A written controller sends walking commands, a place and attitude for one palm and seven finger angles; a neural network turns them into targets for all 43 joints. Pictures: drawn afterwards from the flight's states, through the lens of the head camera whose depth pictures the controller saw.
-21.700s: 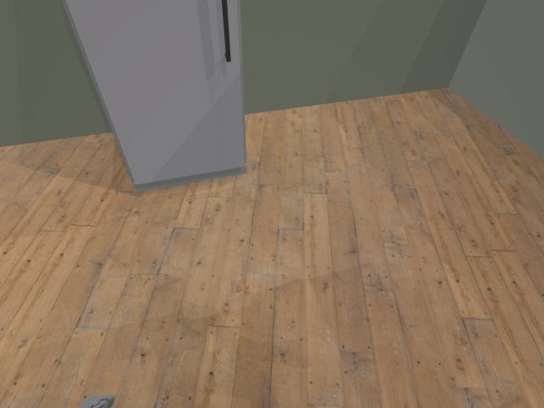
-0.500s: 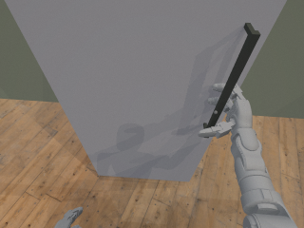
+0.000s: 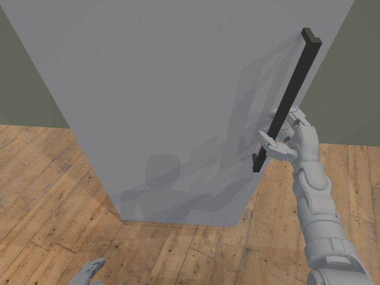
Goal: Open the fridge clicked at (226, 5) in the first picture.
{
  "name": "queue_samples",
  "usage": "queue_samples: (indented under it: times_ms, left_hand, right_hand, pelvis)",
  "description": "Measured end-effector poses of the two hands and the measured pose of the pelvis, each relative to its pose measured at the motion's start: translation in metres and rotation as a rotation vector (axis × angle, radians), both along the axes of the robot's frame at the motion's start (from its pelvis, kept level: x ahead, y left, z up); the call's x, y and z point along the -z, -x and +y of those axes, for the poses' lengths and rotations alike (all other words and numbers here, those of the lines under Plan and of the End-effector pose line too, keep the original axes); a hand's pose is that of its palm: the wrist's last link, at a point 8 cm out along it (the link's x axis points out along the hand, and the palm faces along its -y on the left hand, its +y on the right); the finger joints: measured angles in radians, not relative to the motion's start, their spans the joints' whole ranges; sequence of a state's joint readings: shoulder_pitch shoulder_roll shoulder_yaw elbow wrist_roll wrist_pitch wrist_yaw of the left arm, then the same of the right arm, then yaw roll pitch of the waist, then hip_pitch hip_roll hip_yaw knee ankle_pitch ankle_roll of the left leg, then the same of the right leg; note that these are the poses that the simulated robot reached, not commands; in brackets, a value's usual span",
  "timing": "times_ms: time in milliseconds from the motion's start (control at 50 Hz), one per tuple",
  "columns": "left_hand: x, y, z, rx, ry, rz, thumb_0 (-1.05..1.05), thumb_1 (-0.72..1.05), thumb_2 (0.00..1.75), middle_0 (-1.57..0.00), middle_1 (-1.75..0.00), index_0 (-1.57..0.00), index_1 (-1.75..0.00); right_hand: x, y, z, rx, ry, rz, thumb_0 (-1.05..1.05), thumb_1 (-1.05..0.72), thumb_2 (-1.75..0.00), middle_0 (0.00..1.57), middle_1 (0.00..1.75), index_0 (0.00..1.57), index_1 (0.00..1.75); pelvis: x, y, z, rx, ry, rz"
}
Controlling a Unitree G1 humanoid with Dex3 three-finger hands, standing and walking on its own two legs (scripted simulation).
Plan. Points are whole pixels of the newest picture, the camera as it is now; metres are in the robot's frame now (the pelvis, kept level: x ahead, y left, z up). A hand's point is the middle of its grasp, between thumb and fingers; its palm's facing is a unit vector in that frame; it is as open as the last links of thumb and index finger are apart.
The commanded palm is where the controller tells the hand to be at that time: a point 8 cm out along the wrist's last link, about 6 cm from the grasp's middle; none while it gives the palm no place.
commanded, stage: grip the handle and tug to test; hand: right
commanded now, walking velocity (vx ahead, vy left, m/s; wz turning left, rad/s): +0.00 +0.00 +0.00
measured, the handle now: (275, 117) +0.45 -0.13 +0.12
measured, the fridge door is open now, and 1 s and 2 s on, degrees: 0 0 21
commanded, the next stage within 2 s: pull the door a little, standing still in 0.86 s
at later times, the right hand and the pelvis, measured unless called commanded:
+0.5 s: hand (266, 142) +0.40 -0.11 +0.10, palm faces -0.09 +1.00 -0.01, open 5.1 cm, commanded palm +0.38 -0.18 +0.10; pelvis +0.00 +0.00 +0.00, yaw +1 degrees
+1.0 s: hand (265, 145) +0.39 -0.11 +0.10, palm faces -0.07 +1.00 -0.01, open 5.5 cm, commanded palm +0.36 -0.17 +0.10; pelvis +0.02 +0.00 +0.01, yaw +2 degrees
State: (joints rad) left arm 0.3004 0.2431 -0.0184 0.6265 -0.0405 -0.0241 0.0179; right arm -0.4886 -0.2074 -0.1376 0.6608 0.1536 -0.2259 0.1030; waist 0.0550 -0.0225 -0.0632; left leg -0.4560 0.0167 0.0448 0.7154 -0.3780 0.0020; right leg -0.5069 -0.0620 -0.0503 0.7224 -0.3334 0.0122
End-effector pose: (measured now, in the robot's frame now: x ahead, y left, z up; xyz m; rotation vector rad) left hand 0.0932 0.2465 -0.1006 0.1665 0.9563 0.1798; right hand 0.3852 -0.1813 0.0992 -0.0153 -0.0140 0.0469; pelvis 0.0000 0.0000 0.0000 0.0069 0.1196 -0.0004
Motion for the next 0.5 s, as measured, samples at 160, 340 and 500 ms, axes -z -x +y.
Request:
queue_samples:
  times_ms: [160, 340, 500]
  left_hand:
    - [0.0, 0.0, 0.001, 0.005, -0.016, 0.009, 0.01, 0.91, 0.89, -0.2, -0.3, -0.2, -0.3]
    - [-0.001, 0.004, -0.003, -0.006, -0.012, 0.001, 0.01, 0.91, 0.89, -0.2, -0.3, -0.2, -0.3]
    - [0.0, 0.013, -0.005, -0.023, -0.001, 0.01, 0.01, 0.91, 0.89, -0.2, -0.3, -0.2, -0.3]
  right_hand:
    - [0.0, 0.001, 0.002, -0.041, -0.013, -0.005, 0.0, -0.6, -0.78, 0.41, 1.37, 0.39, 1.37]
    - [0.004, -0.003, 0.012, -0.05, -0.016, 0.008, -0.01, -0.72, -0.84, 0.43, 1.39, 0.43, 1.39]
    - [0.003, -0.002, 0.014, -0.048, -0.007, 0.005, -0.01, -0.74, -0.85, 0.45, 1.4, 0.45, 1.4]
  pelvis:
    - [0.001, 0.001, -0.003, 0.008, -0.005, 0.003]
    - [0.001, 0.003, -0.005, -0.002, -0.003, 0.006]
    - [0.001, 0.005, -0.004, -0.009, -0.002, 0.0]
